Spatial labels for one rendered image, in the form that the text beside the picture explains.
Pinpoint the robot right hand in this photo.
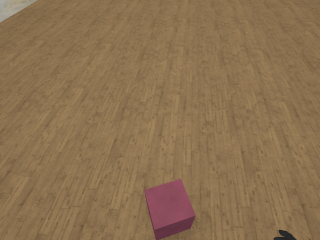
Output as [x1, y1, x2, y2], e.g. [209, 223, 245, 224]
[273, 230, 296, 240]

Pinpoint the carton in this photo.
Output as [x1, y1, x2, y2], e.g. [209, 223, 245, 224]
[144, 179, 196, 240]

